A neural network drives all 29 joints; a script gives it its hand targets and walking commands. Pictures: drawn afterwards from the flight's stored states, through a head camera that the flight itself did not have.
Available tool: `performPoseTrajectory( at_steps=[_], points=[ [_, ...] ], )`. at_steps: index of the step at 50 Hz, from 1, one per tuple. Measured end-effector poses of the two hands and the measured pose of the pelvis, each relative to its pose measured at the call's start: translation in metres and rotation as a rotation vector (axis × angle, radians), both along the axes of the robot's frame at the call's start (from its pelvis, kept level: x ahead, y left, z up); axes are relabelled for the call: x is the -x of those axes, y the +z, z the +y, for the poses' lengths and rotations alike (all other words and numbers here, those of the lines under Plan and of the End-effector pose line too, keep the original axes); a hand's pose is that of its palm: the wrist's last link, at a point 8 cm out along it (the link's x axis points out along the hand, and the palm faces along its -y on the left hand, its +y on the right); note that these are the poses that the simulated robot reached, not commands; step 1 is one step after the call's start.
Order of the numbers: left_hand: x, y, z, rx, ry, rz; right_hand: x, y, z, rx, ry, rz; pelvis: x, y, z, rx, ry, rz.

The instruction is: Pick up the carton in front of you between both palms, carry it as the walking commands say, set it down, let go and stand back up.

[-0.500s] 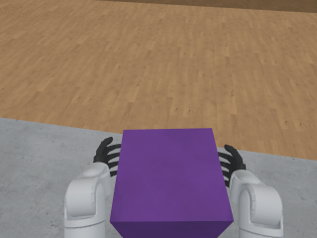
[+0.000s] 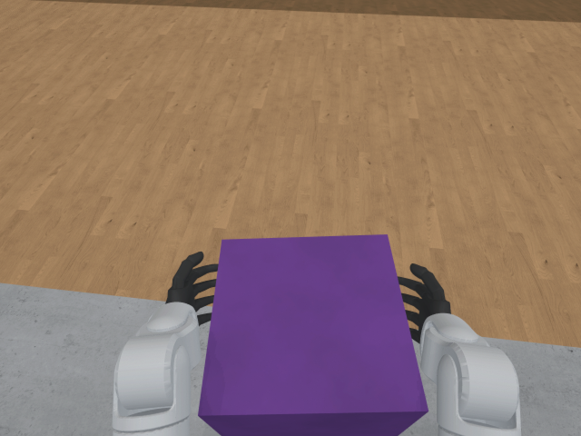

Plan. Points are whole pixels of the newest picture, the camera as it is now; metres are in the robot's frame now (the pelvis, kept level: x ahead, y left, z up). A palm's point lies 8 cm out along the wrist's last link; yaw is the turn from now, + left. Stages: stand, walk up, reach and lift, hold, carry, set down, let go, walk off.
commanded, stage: carry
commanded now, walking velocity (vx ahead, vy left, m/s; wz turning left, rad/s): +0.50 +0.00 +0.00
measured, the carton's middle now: (307, 350) +0.27 +0.00 +0.01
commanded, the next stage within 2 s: none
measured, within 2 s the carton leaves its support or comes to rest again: neither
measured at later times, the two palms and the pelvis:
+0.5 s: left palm (214, 149) +0.62 +0.17 +0.11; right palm (373, 157) +0.61 -0.13 +0.10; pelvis +0.34 +0.02 +0.00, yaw +0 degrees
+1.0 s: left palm (236, 39) +1.03 +0.17 +0.17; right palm (351, 47) +1.03 -0.13 +0.16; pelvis +0.67 +0.02 -0.01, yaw +1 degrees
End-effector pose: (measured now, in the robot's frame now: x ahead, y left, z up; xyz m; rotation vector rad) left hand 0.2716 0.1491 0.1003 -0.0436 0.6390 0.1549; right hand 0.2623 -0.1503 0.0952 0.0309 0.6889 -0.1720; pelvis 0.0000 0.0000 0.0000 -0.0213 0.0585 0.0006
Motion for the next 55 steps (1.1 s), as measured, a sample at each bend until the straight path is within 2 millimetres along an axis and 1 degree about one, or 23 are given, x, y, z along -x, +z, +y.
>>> performPoseTrajectory(
  at_steps=[2,3,5,8,10,13,17,20,23,25,27,29,31,36,39,41,43,45,48,50,51,53,55],
  points=[
    [-0.03,-0.008,-0.004,-0.013,0.018,0.009,-0.036,-0.012,-0.004,-0.016,0.016,0.008,-0.031,-0.009,-0.008,0.009,0.019,-0.011],
    [-0.042,-0.012,-0.005,-0.017,0.028,0.03,-0.051,-0.018,-0.005,-0.023,0.023,0.03,-0.044,-0.009,-0.011,0.009,0.023,-0.009],
    [-0.063,-0.018,-0.006,-0.014,0.048,0.082,-0.076,-0.023,-0.006,-0.023,0.041,0.081,-0.065,-0.002,-0.017,-0.002,0.037,-0.005],
    [-0.091,-0.017,-0.005,-0.012,0.071,0.122,-0.112,-0.021,-0.005,-0.016,0.068,0.12,-0.098,0.012,-0.022,-0.021,0.047,0.005],
    [-0.114,-0.01,-0.005,-0.015,0.077,0.118,-0.136,-0.015,-0.005,-0.016,0.077,0.116,-0.122,0.019,-0.023,-0.033,0.045,0.011],
    [-0.153,0.002,-0.006,-0.02,0.072,0.089,-0.173,-0.006,-0.006,-0.017,0.076,0.087,-0.16,0.026,-0.022,-0.048,0.036,0.018],
    [-0.212,0.015,-0.006,-0.021,0.043,0.038,-0.224,0.006,-0.005,-0.017,0.049,0.035,-0.216,0.027,-0.014,-0.052,0.026,0.018],
    [-0.26,0.019,-0.001,-0.017,0.019,0.005,-0.265,0.011,-0.001,-0.015,0.024,0.002,-0.262,0.021,-0.004,-0.044,0.022,0.014],
    [-0.31,0.013,0.008,-0.004,0.004,-0.014,-0.311,0.009,0.008,-0.007,0.006,-0.018,-0.311,0.009,0.008,-0.034,0.01,0.005],
    [-0.346,0.007,0.016,0.009,-0.003,-0.038,-0.344,0.007,0.016,-0.003,-0.009,-0.041,-0.345,-0.003,0.019,-0.027,-0.008,-0.009],
    [-0.379,0.001,0.024,0.036,-0.003,-0.035,-0.376,0.006,0.023,0.01,-0.017,-0.039,-0.371,-0.008,0.027,-0.046,-0.015,-0.012],
    [-0.407,0.002,0.028,0.046,-0.005,-0.012,-0.401,0.007,0.028,0.0,-0.032,-0.016,-0.392,-0.002,0.034,-0.037,-0.029,-0.006],
    [-0.434,0.01,0.03,0.051,-0.008,-0.008,-0.425,0.015,0.031,-0.01,-0.05,-0.012,-0.413,0.007,0.039,-0.026,-0.039,0.002],
    [-0.509,0.045,0.032,0.07,-0.019,-0.085,-0.495,0.051,0.033,-0.021,-0.081,-0.092,-0.469,0.022,0.045,-0.003,-0.036,0.017],
    [-0.557,0.065,0.032,0.052,-0.028,-0.124,-0.545,0.071,0.033,-0.001,-0.061,-0.129,-0.506,0.025,0.044,0.002,-0.024,0.02],
    [-0.592,0.075,0.031,0.027,-0.032,-0.128,-0.582,0.079,0.032,0.017,-0.039,-0.132,-0.532,0.024,0.042,0.0,-0.017,0.019],
    [-0.627,0.08,0.03,0.003,-0.034,-0.117,-0.62,0.084,0.03,0.031,-0.016,-0.12,-0.559,0.021,0.038,-0.004,-0.01,0.017],
    [-0.664,0.083,0.027,-0.019,-0.035,-0.096,-0.659,0.084,0.026,0.04,0.005,-0.099,-0.588,0.017,0.033,-0.01,-0.004,0.015],
    [-0.721,0.08,0.02,-0.053,-0.031,-0.06,-0.721,0.076,0.02,0.042,0.035,-0.064,-0.635,0.005,0.023,-0.017,0.007,0.012],
    [-0.758,0.074,0.017,-0.075,-0.016,-0.037,-0.763,0.066,0.017,0.036,0.063,-0.043,-0.667,-0.008,0.015,-0.019,0.02,0.004],
    [-0.775,0.069,0.017,-0.089,-0.008,-0.017,-0.784,0.059,0.016,0.03,0.078,-0.024,-0.68,-0.011,0.012,-0.01,0.018,0.006],
    [-0.802,0.056,0.017,-0.1,0.012,0.045,-0.818,0.045,0.017,0.022,0.1,0.035,-0.701,-0.009,0.006,-0.015,0.015,0.011],
    [-0.825,0.044,0.019,-0.089,0.03,0.101,-0.847,0.035,0.019,0.014,0.109,0.09,-0.721,-0.001,0.002,-0.023,0.014,0.018]
  ],
)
